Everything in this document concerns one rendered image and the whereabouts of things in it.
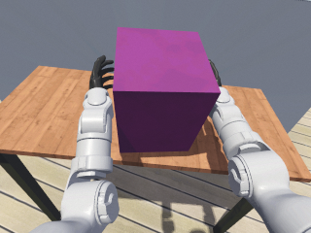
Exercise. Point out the robot right forearm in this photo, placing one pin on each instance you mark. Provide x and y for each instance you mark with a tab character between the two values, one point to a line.
234	130

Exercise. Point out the left robot hand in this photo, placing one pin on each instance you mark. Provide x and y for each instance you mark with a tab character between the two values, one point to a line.
97	73

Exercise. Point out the robot left upper arm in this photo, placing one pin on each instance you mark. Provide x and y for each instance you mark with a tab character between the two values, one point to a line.
87	207

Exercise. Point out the carton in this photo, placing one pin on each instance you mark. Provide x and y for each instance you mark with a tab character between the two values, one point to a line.
164	89

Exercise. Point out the table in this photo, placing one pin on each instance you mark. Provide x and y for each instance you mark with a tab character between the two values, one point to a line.
41	118

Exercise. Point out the robot right upper arm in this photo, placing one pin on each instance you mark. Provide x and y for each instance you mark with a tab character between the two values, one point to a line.
262	179

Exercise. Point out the right robot hand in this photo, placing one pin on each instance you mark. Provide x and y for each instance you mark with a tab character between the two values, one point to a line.
216	73

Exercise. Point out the robot left forearm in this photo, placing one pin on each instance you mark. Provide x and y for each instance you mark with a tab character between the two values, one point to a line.
94	138

